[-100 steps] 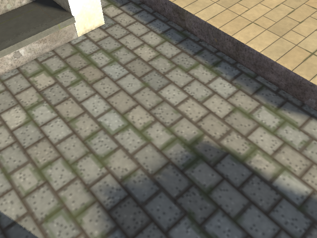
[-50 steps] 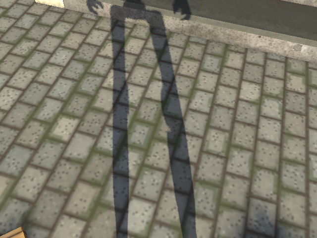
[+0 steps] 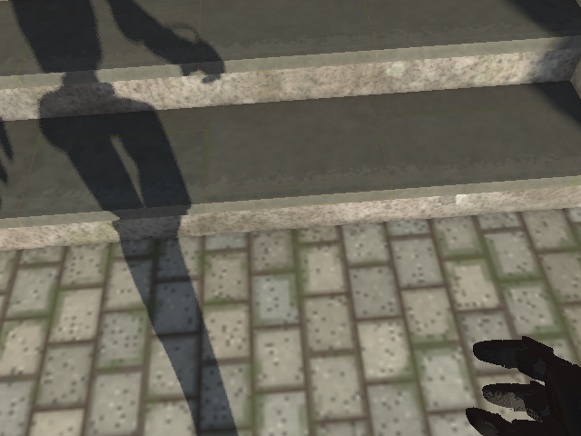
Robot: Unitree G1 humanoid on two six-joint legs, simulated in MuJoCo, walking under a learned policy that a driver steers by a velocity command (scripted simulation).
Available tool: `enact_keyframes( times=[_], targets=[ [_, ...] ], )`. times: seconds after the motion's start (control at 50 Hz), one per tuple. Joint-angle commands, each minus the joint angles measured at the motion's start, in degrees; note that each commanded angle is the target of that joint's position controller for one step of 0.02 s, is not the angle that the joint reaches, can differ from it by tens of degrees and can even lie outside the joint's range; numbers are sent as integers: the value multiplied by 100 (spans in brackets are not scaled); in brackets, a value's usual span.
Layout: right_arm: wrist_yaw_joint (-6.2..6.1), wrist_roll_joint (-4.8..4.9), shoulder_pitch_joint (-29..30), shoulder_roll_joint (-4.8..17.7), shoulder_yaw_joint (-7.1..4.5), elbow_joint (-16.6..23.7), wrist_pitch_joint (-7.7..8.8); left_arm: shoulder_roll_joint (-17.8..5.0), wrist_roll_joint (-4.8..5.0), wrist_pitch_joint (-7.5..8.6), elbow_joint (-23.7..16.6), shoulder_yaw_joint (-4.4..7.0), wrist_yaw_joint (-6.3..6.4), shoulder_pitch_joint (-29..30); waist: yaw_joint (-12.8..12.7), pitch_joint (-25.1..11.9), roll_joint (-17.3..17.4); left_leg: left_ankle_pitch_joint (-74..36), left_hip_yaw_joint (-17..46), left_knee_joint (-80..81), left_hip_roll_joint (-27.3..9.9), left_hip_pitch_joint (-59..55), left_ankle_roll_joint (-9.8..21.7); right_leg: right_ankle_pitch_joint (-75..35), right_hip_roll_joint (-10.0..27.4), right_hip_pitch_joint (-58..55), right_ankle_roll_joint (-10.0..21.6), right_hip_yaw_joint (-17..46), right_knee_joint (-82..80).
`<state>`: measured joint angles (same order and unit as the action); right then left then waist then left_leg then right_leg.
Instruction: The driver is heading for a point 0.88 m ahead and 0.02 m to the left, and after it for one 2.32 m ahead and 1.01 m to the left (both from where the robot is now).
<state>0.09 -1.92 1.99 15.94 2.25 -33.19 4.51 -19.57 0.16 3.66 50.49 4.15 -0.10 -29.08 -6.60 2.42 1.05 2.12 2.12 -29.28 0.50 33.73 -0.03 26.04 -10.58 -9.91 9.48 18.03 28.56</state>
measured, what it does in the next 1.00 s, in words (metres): walks ahead: right foot, then left foot 0.15 m higher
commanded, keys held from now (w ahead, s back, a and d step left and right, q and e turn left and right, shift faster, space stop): w+e+shift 0.34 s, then w+shift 0.04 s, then w+q+shift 0.62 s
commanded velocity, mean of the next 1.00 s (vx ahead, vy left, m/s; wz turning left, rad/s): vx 0.76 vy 0.22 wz -0.15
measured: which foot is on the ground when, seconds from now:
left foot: down 0.00-0.44, up 0.46-0.98, down 1.00-1.00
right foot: up 0.00-0.42, down 0.44-1.00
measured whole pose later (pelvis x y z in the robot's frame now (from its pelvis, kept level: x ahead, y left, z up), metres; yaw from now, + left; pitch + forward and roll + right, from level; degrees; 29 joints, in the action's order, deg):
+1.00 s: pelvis +0.91 -0.14 +0.00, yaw -14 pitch -1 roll +2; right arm 5.0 1.4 -1.3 11.0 2.8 -31.2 -5.4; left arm -11.1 -0.7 -1.6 54.8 1.0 5.9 -30.5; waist 5.7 4.3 4.1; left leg 31.6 -13.3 -86.0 4.1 59.2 11.5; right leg 22.9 8.1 -18.1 -3.1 -20.7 31.0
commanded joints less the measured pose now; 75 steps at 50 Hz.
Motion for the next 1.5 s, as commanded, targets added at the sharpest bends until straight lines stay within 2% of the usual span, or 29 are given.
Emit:
enact_keyframes(
  times=[0.02, 0.06, 0.18, 0.34, 0.42, 0.44, 0.46, 0.48, 0.54, 0.56, 0.6, 0.68, 0.76, 0.84, 0.9, 0.94, 0.98, 1.0, 1.04, 1.06, 1.1, 1.26, 1.3, 1.36, 1.4, 1.44, 1.46, 1.48, 1.5],
  targets=[
    [-287, -304, -3233, 1912, -772, -521, 23, 232, 139, 170, -848, -97, 16, 265, 1275, -2600, 1869, 2708, 3487, 204, -2676, -6558, 749, 495, 147, 4408, -375, -584, 5141],
    [-165, -140, -2049, 1054, -690, -376, -18, -627, -53, 10, -844, -44, 2, 949, 1157, -1614, 859, 4104, 3737, 1287, -2213, -4870, 833, -910, 870, 4873, -236, -996, 5110],
    [-8, 35, -2355, 366, -502, -1258, 244, 24, -220, -390, -1389, -246, -384, 2055, 710, 105, 230, 1095, 664, 1942, -1751, -2891, 511, -1193, 1770, 5380, -370, -1319, 4694],
    [-4, 18, -2566, 966, -607, -1510, 422, -42, -186, -336, -1903, -406, -600, 3409, 569, 561, 94, -4619, -1870, 1994, -1122, -2981, 5, -2717, 1021, 4229, -42, -2970, 1741],
    [-152, 0, -2288, 1395, -639, -1415, 128, -655, -301, -182, -760, -93, -342, 390, -939, -1022, 564, -5955, -1510, -1603, -1487, -2623, 325, -2173, 473, 504, 457, -2173, 983],
    [-94, -18, -2244, 1198, -633, -1412, 82, -1038, -299, -217, -526, 93, -186, 15, -872, -1085, -12, -1602, -1504, -3968, -740, -1495, 306, -1580, 1002, -473, 560, -1378, 703],
    [-55, 133, -3236, 386, -436, -1059, 85, -1623, -425, -233, -830, 186, -107, 701, 322, -1856, -1466, 2865, -965, -6352, -163, 255, 208, -2595, 2868, -1659, 915, 1258, 594],
    [-94, 266, -2674, 870, -490, -891, 142, -1442, -286, -262, -969, 236, -69, 458, -240, -2738, -670, 2242, 171, -6743, -28, 768, 330, -1514, 3111, -1815, 1153, 2241, -468],
    [-13, 200, -2186, 586, -420, -1088, 37, -619, -354, 51, -676, 54, 36, 1266, 530, -262, 436, 1321, 266, -5447, -676, 489, 352, -1288, 2674, 1316, 623, 565, -1463],
    [-124, 194, -2881, 571, -501, -1626, -256, -447, -377, 254, -807, -55, 55, 1477, 792, 277, 1289, 1211, 395, -5477, -409, -100, 158, -5741, 3135, 2023, 372, 365, -1007],
    [251, -276, -2881, 496, -615, -1277, -685, -857, 39, 142, -260, 90, 435, 258, 1001, 87, 1066, 1894, 202, -5315, -14, 368, 78, -10490, 3362, 1173, -509, -400, -15],
    [846, -67, -1791, 106, -477, -633, -865, -711, -70, -47, -544, 79, 546, 1142, 1115, -186, -771, 409, -355, -3902, -152, 378, 198, -6836, 2375, 1676, -553, -2485, -505],
    [494, -41, -1517, 205, -510, -570, -1055, -398, -118, -292, -336, 72, 525, 150, 885, 94, -883, 1591, -471, -7280, 66, 2645, 527, -6878, 2797, -163, -637, -2571, -566],
    [199, 100, 367, -369, -162, 382, -995, 31, -610, -408, 479, -88, 570, -1622, 304, 905, -1029, 3502, -878, -9481, 31, 6117, 895, -7002, 2993, -2319, -734, -2752, -514],
    [274, 335, 1027, -679, 95, 1022, -844, -143, -723, -417, 475, -128, 605, -1088, 865, 926, -724, 4015, -1001, -8938, -179, 5978, 1011, -7045, 3013, -1576, -1103, -3474, -973],
    [424, 341, -104, -604, 193, 916, -929, -534, -458, -382, -58, -76, 621, 610, 2101, 482, -602, 3190, -1528, -6176, -144, 2405, 1233, -8826, 2414, 832, -1293, -4531, -1241],
    [589, 335, -2398, 347, -221, -95, -1141, -1468, 211, -275, -741, 147, 767, 1073, 2678, -1567, -768, 2289, -1974, -4565, 1075, -2677, 1005, -12805, 2761, 2399, -432, -3513, 1091],
    [528, 381, -3194, 897, -503, -353, -1052, -1671, 287, -311, -807, 270, 612, 1280, 2694, -2126, -1146, 3377, -771, -4273, 1194, -3361, 1562, -12518, 2783, 2414, -318, -3019, 3566],
    [165, 370, -1512, 1707, -981, 272, -1066, -810, -125, -313, -1531, 167, 10, 1819, 1914, -1829, 1394, 4264, 5849, 1202, -579, -3082, 2928, -869, -59, 5133, -934, -1889, 8640],
    [95, 368, -1264, 1613, -1002, 233, -1058, -244, -502, -232, -1951, 38, -131, 1951, 1431, -1385, 464, 5507, 6428, 1625, -447, -2572, 2159, -1292, 483, 5459, -715, -1033, 8542],
    [-135, 134, -1587, 914, -861, -144, -801, 193, -552, -208, -2165, -75, -67, 2276, 1018, 136, -594, 3707, 5497, 1172, -331, -644, 1274, -1373, 794, 5688, -728, -1037, 8348],
    [14, 196, -2732, 396, -632, -855, 136, 771, -510, -373, -2708, -400, 450, 4020, 1490, 196, -293, -2700, 2837, 578, 427, -1227, 1144, 639, 1150, 7600, -959, -1986, 9055],
    [56, 148, -3553, 498, -664, -1410, 127, 1430, -794, -294, -2769, -730, 417, 4631, 1562, -190, -424, -1994, 2688, 407, 518, -2564, 1004, 867, 1061, 8780, -694, -1985, 9153],
    [-37, 185, -4253, 226, -628, -1791, 14, 1355, -595, -301, -3209, -889, 285, 5458, 1811, 39, -304, -4611, 2777, 1522, 286, -2254, 882, 1107, 619, 7638, -961, -2905, 6915],
    [-196, 190, -2390, 786, -828, -1236, 260, 859, -302, -318, -2671, -594, 469, 3101, 32, -2001, 229, -9870, 2455, 598, 369, -36, 443, -529, 368, 1459, -731, -2428, 4606],
    [16, 346, -1173, 1727, -1250, -794, 722, -211, -22, -437, -1938, 91, 731, 719, -1353, -3147, 106, -8319, 2679, -2259, 195, -735, 32, -594, 905, -53, -391, -1040, 2475],
    [164, 342, -398, 824, -1061, -445, 800, -386, -81, -323, -1449, 223, 669, 313, -1482, -2867, -1704, -27, 1668, -5395, 1256, 74, -187, -1425, 2142, -567, 352, 151, 1296],
    [251, 236, -882, 354, -840, 13, 699, -562, -182, -319, -1479, 332, 624, 917, -331, -3415, -1837, 1264, 1420, -7156, 889, 1047, -125, -394, 3393, -336, 996, 2650, 298],
    [253, 49, -687, 336, -809, 88, 545, -122, -172, -196, -1422, 339, 548, 1546, -227, -2538, -1358, 509, 944, -8087, 718, 1769, 209, 1920, 3261, 326, 1058, 3307, -148]
  ],
)
Velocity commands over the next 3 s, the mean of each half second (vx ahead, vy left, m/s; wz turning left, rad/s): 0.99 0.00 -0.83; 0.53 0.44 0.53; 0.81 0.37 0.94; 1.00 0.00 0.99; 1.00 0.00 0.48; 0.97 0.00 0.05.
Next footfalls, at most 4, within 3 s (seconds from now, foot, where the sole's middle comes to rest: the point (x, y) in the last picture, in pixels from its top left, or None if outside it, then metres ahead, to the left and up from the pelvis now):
0.44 right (412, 360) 0.60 -0.15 -0.73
1.00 left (424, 146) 1.12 -0.17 -0.57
1.46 right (454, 9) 1.48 -0.23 -0.41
1.84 left None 1.72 0.17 -0.24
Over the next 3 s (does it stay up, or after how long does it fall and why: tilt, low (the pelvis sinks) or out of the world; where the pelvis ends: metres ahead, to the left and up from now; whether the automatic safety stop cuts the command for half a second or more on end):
stays up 2.38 0.83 0.69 its command is cut before an obstacle after 0.6 s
